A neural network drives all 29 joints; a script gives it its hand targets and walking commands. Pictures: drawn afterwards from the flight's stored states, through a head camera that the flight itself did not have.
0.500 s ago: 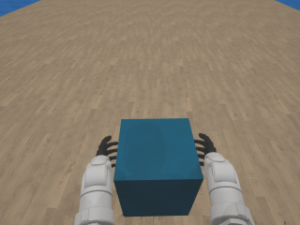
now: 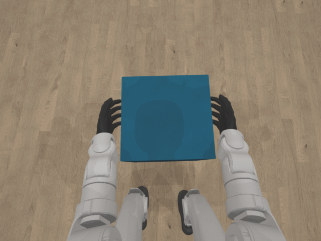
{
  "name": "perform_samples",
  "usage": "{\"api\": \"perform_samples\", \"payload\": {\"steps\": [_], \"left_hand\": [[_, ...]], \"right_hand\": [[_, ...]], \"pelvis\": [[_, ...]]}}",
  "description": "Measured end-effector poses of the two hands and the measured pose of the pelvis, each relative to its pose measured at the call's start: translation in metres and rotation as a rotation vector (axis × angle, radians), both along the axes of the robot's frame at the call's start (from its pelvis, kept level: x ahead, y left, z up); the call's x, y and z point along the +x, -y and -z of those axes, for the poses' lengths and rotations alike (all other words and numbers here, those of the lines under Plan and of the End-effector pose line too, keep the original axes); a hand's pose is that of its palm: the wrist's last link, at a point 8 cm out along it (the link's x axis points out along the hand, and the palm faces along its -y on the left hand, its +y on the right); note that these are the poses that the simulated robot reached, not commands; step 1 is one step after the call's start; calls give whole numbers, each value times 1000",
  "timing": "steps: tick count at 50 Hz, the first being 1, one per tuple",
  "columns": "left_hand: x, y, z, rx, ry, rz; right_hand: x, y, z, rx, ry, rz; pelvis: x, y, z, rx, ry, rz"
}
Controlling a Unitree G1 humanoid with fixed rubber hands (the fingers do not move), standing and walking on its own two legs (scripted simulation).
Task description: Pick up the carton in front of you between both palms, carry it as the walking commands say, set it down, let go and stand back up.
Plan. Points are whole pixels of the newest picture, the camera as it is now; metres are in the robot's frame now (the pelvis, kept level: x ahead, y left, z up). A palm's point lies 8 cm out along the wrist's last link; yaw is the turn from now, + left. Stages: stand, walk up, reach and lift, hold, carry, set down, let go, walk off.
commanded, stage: set down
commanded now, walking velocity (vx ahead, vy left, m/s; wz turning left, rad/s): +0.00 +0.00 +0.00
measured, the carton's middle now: (165, 126) +0.41 +0.00 -0.17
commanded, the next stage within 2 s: none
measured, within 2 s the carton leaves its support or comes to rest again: rests again in 1.34 s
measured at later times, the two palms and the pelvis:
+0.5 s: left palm (116, 119) +0.44 +0.16 -0.22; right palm (208, 120) +0.44 -0.14 -0.22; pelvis -0.03 +0.00 -0.13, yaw -1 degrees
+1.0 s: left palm (124, 118) +0.49 +0.16 -0.38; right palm (197, 119) +0.48 -0.14 -0.37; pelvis -0.04 +0.01 -0.24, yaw -2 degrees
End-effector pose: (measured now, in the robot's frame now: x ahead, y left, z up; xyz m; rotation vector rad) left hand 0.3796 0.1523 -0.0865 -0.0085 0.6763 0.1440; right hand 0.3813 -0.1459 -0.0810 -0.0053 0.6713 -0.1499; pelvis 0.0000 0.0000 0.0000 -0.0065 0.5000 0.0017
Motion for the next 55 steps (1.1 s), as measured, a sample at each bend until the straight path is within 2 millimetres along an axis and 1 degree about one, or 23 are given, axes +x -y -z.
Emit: {"api": "perform_samples", "payload": {"steps": [7,12,16,24,30,41,55], "left_hand": [[27,2,20,-14,30,1],[39,1,43,-10,-5,11],[46,-1,70,-3,-23,17],[63,-4,130,0,-15,28],[76,-4,169,-1,-14,37],[97,-4,233,12,-36,56],[123,-6,324,33,-53,82]], "right_hand": [[22,1,21,25,31,35],[32,1,45,26,-3,44],[38,-1,72,20,-21,41],[54,-4,130,14,-14,39],[67,-4,168,11,-13,42],[85,-4,232,0,-35,41],[109,-5,325,-10,-53,31]], "pelvis": [[-9,2,37,0,-89,0],[-15,3,60,-1,-131,0],[-19,2,80,-3,-175,-1],[-28,1,128,-11,-253,0],[-33,-2,159,-17,-282,1],[-40,-7,205,-22,-308,3],[-45,-7,261,-26,-284,6]]}}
